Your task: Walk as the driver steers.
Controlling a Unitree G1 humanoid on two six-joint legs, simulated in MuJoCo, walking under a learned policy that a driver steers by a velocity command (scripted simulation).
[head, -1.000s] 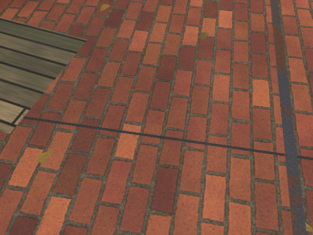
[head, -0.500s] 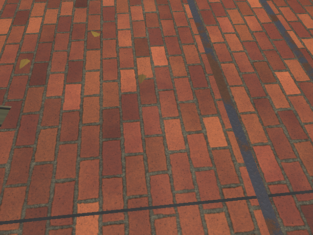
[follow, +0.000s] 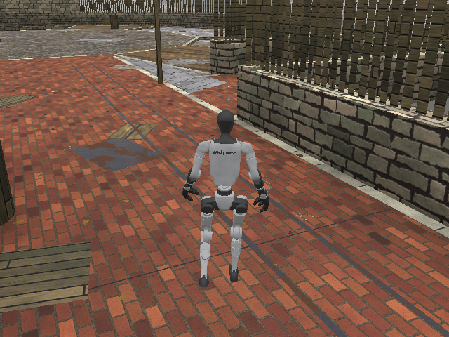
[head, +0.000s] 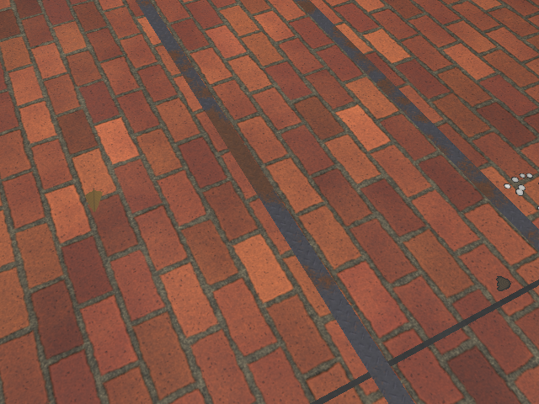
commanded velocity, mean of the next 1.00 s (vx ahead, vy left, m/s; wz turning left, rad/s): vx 0.33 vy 0.00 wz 0.15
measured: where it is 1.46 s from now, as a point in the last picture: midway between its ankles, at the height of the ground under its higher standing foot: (258, 384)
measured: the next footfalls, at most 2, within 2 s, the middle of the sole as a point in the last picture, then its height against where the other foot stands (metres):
left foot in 0.44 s outside the picture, level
right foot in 0.86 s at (292, 330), level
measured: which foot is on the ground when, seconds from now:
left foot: up 0.00-0.42, down 0.44-1.00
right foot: down 0.00-0.46, up 0.48-0.84, down 0.86-1.00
